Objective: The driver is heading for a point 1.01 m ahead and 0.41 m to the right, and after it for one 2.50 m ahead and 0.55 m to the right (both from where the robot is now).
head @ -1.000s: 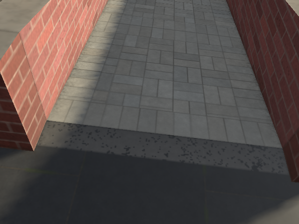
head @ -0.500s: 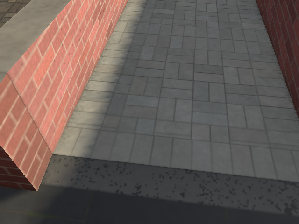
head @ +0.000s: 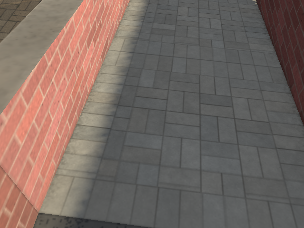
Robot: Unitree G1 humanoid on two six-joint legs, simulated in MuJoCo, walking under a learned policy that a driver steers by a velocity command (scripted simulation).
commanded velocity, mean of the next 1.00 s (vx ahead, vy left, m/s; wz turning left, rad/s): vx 0.50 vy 0.00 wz -0.53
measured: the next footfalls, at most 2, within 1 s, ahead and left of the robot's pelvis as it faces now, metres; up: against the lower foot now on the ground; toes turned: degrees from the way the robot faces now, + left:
right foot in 0.40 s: +0.37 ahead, -0.17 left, +0.00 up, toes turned -16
left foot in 0.94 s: +0.71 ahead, -0.08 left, -0.04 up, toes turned -39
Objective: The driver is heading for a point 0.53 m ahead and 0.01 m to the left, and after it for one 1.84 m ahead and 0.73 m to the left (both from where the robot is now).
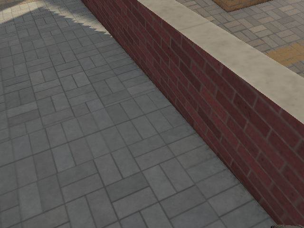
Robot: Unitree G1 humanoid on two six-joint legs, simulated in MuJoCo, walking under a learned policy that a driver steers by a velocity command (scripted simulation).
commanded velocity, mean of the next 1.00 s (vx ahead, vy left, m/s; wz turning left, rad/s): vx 0.27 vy -0.03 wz -0.01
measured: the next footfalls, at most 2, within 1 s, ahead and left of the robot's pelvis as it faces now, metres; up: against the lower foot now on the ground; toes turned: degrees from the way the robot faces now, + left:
right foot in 0.44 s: +0.38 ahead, -0.14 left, -0.02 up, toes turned -8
left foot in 0.86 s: +0.51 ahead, +0.05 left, -0.05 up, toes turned -3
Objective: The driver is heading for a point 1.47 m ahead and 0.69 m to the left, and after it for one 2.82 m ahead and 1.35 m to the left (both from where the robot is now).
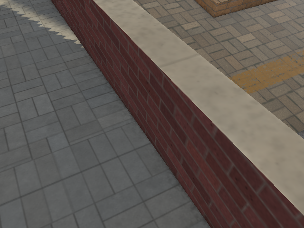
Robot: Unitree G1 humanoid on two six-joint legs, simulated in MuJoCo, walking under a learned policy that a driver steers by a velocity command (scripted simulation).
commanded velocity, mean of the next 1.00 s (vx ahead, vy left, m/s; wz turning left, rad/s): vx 0.01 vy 0.00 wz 0.57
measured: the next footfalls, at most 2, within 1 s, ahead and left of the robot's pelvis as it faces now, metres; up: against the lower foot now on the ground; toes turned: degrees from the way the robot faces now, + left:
right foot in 0.20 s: +0.09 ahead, -0.16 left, +0.02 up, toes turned +13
left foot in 0.60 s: +0.02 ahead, +0.12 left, +0.01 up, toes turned +21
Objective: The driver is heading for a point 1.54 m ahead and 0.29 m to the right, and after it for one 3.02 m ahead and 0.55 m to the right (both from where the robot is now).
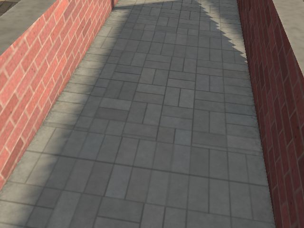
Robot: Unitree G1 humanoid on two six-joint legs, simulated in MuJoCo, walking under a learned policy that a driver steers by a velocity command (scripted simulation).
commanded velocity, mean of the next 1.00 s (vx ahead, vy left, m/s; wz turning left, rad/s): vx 0.00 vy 0.00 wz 0.12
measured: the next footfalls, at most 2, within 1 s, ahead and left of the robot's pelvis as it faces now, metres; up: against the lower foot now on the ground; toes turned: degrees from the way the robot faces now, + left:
right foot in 0.10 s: +0.05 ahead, -0.13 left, -0.01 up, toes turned +8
left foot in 0.42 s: +0.01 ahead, +0.13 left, +0.00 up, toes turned +2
